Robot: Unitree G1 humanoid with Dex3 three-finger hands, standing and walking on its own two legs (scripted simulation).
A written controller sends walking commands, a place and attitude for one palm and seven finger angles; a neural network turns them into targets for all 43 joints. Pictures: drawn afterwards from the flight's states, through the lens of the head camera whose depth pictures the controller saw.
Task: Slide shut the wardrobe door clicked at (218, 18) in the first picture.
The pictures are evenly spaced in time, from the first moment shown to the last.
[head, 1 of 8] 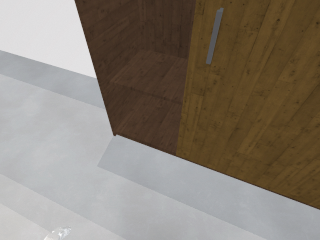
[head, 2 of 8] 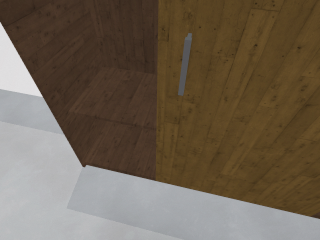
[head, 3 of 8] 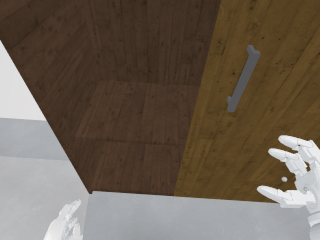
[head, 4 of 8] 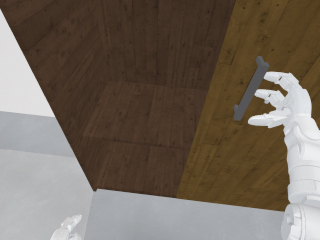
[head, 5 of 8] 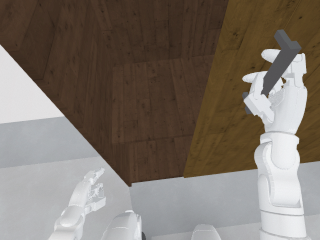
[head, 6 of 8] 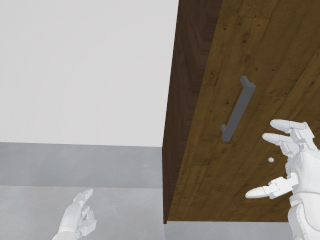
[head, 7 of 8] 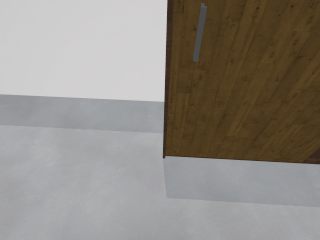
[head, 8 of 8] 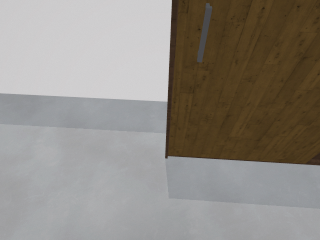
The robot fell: no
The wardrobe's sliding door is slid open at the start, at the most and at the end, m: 0.51 0.51 0.00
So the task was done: yes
